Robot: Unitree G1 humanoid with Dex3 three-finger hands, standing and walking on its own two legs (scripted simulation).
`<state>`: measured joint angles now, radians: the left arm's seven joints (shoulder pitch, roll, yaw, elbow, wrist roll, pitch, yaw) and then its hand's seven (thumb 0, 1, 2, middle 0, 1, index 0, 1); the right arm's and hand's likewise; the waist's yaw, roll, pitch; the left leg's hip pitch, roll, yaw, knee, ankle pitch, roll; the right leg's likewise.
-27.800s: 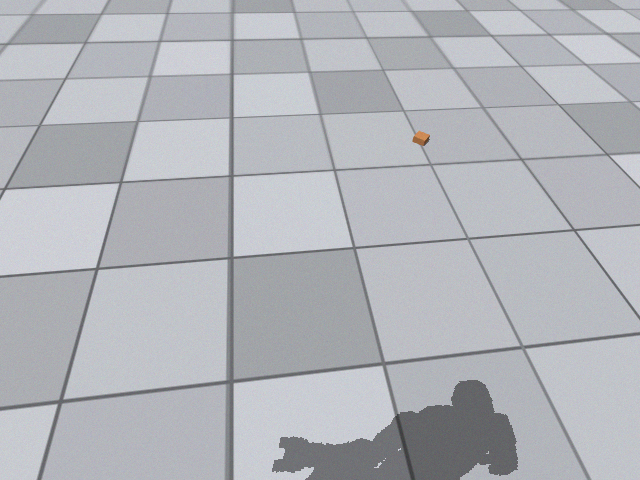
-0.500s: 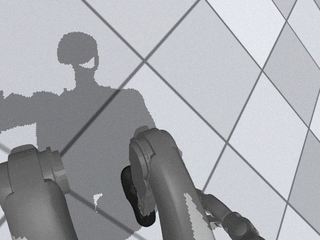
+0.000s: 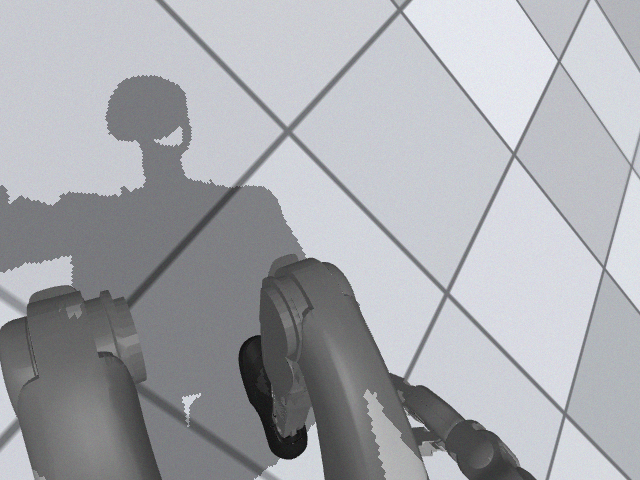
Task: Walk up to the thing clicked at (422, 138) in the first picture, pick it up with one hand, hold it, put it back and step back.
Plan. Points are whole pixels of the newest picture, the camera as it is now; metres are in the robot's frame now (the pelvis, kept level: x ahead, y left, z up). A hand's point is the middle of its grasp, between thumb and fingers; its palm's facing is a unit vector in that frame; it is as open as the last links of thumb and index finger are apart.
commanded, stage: close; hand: left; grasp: from above
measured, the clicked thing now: out of the picture +0.39 +0.32 -0.28
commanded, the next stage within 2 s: none
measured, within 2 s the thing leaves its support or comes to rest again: neither
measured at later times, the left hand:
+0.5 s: hand out of the picture +0.37 +0.31 -0.25, palm faces -0.46 -0.10 -0.88, open 9.3 cm
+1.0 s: hand out of the picture +0.37 +0.31 -0.25, palm faces -0.45 -0.11 -0.89, open 9.3 cm
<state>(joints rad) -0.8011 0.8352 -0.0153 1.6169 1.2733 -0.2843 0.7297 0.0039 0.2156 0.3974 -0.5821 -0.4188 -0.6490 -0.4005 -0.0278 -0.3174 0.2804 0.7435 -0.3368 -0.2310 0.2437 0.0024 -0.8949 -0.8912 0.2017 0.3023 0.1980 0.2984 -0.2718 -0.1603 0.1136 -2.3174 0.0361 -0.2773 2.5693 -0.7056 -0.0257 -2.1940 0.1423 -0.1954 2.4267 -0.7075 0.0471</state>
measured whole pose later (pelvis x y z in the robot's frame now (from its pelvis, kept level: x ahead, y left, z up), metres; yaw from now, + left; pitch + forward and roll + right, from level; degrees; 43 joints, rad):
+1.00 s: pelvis +0.00 +0.00 +0.00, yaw +0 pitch +25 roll -12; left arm -0.82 0.84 0.03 1.62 1.29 -0.29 0.70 0.00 0.25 0.16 -0.75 -0.14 -0.81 -0.13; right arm -0.01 -0.31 0.27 0.74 -0.34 -0.21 0.23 0.00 -0.90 -0.89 0.20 0.30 0.20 0.30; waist -0.27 -0.15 0.11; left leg -2.33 0.03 -0.27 2.57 -0.70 -0.03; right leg -2.21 0.14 -0.19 2.44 -0.70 0.05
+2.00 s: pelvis +0.00 +0.00 +0.00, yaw +0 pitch +25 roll -12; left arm -0.82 0.84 0.02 1.62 1.29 -0.29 0.69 -0.01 0.24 0.13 -0.79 -0.07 -0.83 -0.08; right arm 0.00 -0.31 0.26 0.74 -0.34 -0.21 0.24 0.00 -0.90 -0.89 0.20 0.30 0.20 0.30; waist -0.28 -0.14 0.12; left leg -2.33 0.03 -0.27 2.57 -0.70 -0.03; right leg -2.21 0.14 -0.19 2.44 -0.71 0.04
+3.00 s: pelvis +0.00 +0.00 +0.00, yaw +1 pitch +25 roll -12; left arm -0.82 0.83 0.03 1.62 1.29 -0.30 0.70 -0.01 0.24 0.14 -0.79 -0.07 -0.83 -0.08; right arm 0.00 -0.31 0.26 0.75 -0.33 -0.21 0.24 0.00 -0.90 -0.89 0.20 0.30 0.20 0.30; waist -0.27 -0.14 0.11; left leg -2.33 0.03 -0.27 2.57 -0.70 -0.03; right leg -2.21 0.13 -0.19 2.44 -0.71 0.04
